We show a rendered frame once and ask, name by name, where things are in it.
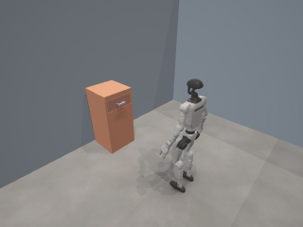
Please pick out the humanoid robot head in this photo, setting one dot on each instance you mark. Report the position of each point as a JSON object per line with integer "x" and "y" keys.
{"x": 194, "y": 84}

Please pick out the cabinet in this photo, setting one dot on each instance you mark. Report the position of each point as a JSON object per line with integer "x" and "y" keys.
{"x": 113, "y": 130}

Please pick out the robot left forearm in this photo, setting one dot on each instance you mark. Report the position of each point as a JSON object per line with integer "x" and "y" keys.
{"x": 173, "y": 137}

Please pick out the left robot upper arm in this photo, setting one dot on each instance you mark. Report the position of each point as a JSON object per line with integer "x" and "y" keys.
{"x": 183, "y": 110}

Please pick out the handle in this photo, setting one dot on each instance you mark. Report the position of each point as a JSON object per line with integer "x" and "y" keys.
{"x": 122, "y": 103}

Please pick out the robot left hand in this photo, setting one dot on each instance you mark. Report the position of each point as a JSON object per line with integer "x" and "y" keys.
{"x": 165, "y": 150}

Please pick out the robot right hand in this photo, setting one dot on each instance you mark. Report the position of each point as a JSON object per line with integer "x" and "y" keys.
{"x": 199, "y": 129}

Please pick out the humanoid robot torso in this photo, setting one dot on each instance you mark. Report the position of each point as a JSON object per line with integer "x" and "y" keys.
{"x": 193, "y": 119}

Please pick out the robot right forearm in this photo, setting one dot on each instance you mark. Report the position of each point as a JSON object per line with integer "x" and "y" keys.
{"x": 202, "y": 121}

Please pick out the drawer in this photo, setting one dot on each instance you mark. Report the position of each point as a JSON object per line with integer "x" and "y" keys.
{"x": 112, "y": 104}

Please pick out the right robot upper arm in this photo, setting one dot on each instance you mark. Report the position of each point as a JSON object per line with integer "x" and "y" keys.
{"x": 205, "y": 112}

